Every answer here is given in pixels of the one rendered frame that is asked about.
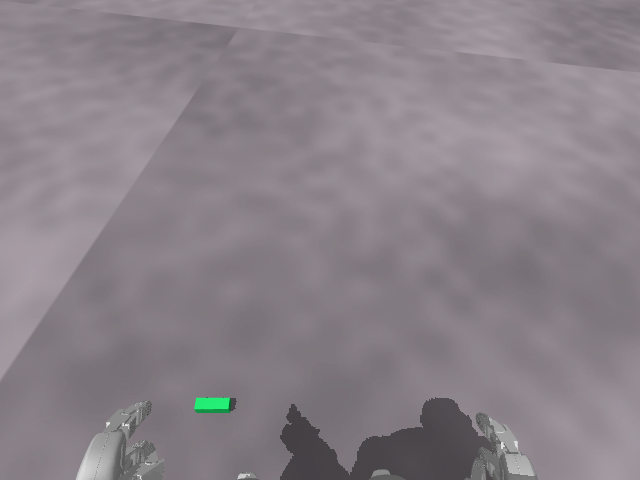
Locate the right robot hand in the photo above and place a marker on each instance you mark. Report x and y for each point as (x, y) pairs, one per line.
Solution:
(512, 465)

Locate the small box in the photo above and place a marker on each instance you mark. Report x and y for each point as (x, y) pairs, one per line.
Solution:
(212, 405)

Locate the left robot hand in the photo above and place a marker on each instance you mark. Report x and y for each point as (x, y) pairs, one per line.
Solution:
(107, 457)

